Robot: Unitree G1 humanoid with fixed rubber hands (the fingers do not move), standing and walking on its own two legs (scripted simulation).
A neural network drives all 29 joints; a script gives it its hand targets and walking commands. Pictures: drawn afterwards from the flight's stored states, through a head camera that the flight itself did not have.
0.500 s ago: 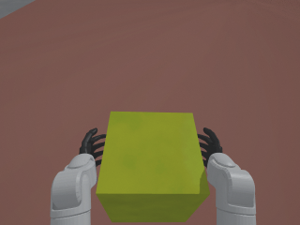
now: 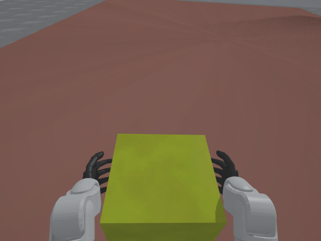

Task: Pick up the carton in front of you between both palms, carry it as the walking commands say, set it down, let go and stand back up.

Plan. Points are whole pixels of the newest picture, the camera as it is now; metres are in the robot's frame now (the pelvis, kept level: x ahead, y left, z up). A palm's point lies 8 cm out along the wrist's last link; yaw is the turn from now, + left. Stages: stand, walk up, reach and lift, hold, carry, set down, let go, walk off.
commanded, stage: carry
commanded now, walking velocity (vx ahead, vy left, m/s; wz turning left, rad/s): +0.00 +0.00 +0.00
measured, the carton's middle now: (160, 198) +0.26 +0.00 +0.03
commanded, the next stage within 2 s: hold in 1.26 s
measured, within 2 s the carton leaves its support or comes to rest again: neither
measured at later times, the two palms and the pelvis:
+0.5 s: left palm (89, 203) +0.21 +0.14 +0.10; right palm (238, 201) +0.21 -0.16 +0.10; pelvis -0.03 -0.01 +0.00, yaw +0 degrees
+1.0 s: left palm (96, 213) +0.21 +0.14 +0.05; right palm (233, 211) +0.21 -0.16 +0.06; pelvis -0.06 -0.01 +0.00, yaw +0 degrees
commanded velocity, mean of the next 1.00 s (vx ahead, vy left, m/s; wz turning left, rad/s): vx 0.00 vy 0.00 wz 0.00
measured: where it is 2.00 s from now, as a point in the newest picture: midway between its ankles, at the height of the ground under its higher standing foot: outside the picture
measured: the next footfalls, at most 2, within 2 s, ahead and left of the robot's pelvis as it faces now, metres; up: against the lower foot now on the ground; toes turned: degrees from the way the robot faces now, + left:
none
